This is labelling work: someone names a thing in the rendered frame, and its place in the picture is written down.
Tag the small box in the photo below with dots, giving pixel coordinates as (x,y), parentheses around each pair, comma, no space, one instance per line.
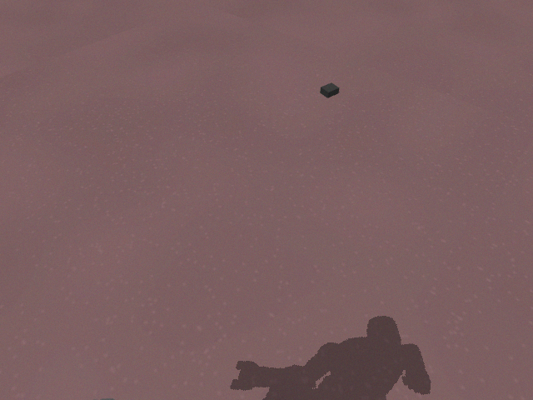
(329,90)

